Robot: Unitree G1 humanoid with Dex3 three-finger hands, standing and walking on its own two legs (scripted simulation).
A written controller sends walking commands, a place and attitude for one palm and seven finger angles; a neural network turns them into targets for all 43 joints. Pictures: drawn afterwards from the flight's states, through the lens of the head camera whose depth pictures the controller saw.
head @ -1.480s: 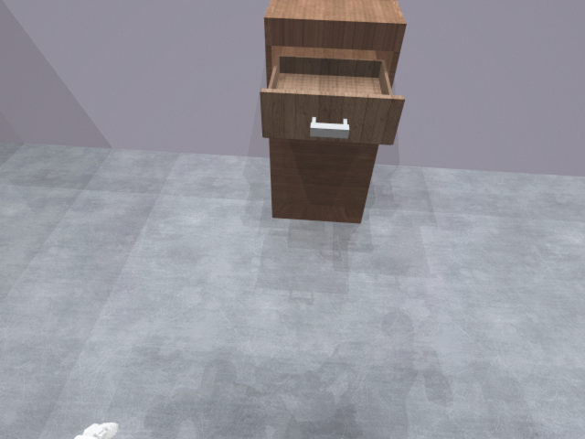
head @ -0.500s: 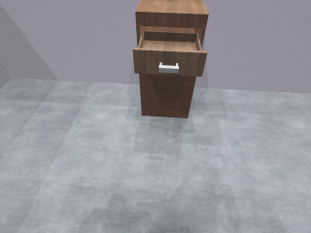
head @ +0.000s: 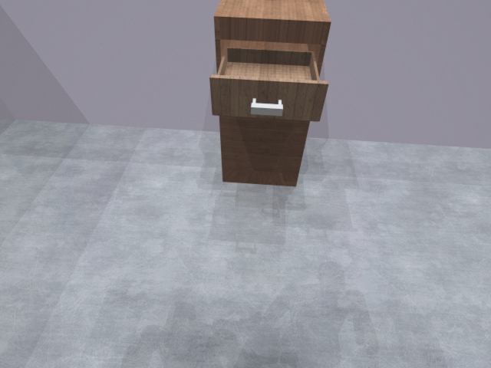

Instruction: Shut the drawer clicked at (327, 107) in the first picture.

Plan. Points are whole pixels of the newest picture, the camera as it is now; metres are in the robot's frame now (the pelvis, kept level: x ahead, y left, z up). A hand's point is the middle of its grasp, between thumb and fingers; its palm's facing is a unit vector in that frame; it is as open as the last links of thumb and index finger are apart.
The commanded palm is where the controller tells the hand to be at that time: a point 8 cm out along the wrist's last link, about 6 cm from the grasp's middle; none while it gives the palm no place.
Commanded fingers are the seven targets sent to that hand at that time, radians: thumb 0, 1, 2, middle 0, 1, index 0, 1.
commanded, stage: walk to a spot facing it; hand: left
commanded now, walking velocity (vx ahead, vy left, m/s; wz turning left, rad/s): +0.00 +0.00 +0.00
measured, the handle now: (266, 105) +0.89 -0.01 -0.05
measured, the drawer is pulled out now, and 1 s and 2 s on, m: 0.30 0.30 0.30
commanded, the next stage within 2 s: none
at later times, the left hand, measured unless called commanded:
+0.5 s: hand out of the picture +0.06 +0.18 -0.18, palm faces -0.16 -0.95 -0.26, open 7.4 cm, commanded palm none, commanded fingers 0.00 0.90 0.90 -0.20 -0.30 -0.20 -0.30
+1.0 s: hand out of the picture +0.12 +0.14 -0.17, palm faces -0.27 -0.94 -0.21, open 7.4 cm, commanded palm none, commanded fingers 0.00 0.90 0.90 -0.20 -0.30 -0.20 -0.30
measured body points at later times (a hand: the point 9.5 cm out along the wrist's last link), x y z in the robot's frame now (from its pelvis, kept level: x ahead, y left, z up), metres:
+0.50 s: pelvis -0.01 -0.03 -0.03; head +0.00 -0.05 +0.42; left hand +0.06 +0.23 -0.16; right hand +0.01 -0.28 -0.19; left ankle +0.00 +0.13 -0.74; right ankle -0.03 -0.10 -0.75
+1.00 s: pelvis +0.14 -0.04 -0.01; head +0.15 -0.05 +0.44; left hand +0.14 +0.19 -0.15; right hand +0.18 -0.31 -0.14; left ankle +0.28 +0.04 -0.70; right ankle -0.02 -0.10 -0.75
